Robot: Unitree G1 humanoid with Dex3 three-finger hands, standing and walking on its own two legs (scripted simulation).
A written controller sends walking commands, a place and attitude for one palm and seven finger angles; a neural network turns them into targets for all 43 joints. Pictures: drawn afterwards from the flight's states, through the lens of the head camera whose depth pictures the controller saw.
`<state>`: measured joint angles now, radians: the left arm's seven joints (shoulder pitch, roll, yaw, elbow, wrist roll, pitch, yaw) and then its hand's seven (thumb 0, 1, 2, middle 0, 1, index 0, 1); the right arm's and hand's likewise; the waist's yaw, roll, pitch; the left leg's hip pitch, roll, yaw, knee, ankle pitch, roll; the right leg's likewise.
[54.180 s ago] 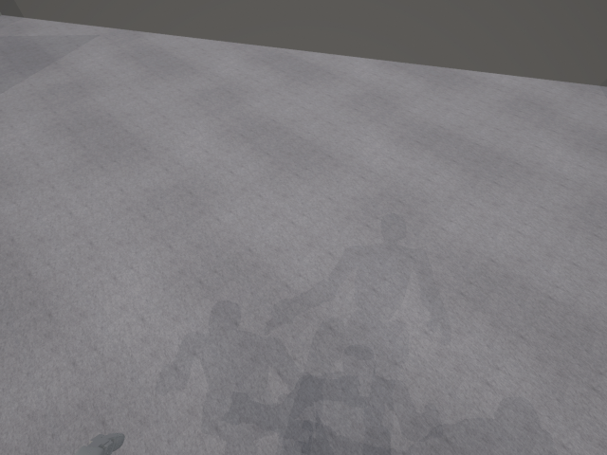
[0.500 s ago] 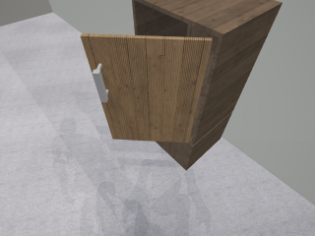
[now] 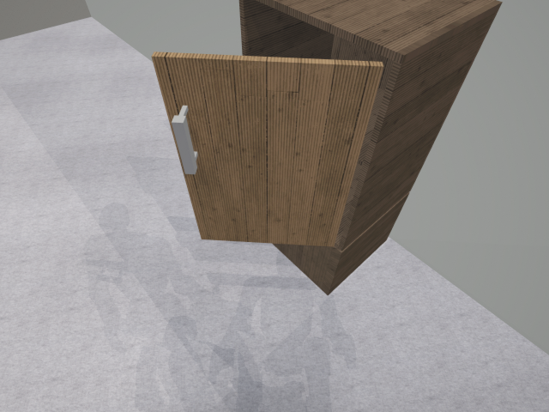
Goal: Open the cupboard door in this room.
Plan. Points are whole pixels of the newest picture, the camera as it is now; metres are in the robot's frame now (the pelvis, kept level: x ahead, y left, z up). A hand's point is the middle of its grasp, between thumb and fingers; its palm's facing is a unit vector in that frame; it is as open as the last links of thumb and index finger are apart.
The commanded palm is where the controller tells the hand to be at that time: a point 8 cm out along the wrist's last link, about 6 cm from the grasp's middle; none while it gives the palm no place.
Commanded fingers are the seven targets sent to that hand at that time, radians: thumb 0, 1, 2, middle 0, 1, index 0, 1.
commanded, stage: look again from close up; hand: left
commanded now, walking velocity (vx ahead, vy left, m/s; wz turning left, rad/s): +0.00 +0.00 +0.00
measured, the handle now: (187, 140) +0.62 +0.23 +0.01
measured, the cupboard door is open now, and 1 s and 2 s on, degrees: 44 44 44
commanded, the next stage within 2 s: shuffle to correct the standing spot in 0.36 s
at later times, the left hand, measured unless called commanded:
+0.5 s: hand out of the picture -0.05 +0.18 -0.17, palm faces +0.02 -0.98 -0.20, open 7.4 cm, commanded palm none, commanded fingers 0.00 0.90 0.90 -0.20 -0.30 -0.20 -0.30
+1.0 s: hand out of the picture +0.03 +0.20 -0.17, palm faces -0.02 -0.99 -0.16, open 7.3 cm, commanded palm none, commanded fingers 0.00 0.90 0.90 -0.20 -0.30 -0.20 -0.30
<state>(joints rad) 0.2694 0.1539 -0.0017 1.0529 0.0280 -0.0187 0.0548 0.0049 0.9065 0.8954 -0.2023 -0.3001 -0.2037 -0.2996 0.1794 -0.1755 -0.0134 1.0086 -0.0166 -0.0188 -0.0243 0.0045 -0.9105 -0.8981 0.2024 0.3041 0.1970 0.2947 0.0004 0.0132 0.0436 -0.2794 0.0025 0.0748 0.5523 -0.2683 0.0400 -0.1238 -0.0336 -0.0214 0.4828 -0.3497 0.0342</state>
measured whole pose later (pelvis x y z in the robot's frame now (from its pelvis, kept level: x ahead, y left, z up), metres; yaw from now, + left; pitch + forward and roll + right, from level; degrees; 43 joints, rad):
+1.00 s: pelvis +0.01 +0.03 +0.01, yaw -2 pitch +0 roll +0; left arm 0.30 0.16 0.03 1.04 0.04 0.00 0.01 0.02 0.93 0.90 -0.20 -0.30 -0.20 -0.30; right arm 0.40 -0.11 0.00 1.08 -0.02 -0.07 -0.02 0.01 -0.91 -0.90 0.20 0.30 0.20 0.29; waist -0.02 -0.03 0.00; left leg -0.18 -0.04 0.13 0.38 -0.21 0.09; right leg -0.46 -0.06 -0.07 0.94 -0.34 -0.02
